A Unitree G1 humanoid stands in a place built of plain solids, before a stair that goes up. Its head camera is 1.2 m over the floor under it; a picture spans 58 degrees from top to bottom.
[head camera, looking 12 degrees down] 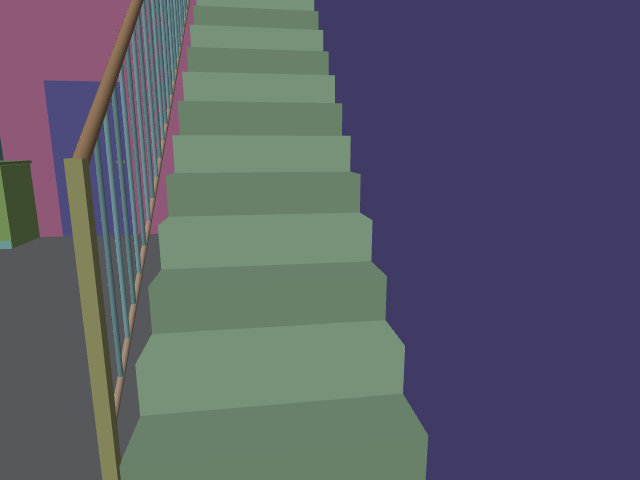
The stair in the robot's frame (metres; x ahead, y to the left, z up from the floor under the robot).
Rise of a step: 0.21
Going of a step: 0.27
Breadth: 1.03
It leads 8 degrees to the left of straight ahead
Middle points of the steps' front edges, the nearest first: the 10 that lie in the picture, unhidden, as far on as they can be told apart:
1.27 0.13 0.21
1.53 0.17 0.42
1.80 0.21 0.64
2.06 0.25 0.85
2.33 0.29 1.06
2.59 0.33 1.27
2.85 0.37 1.48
3.12 0.41 1.70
3.38 0.45 1.91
3.65 0.48 2.12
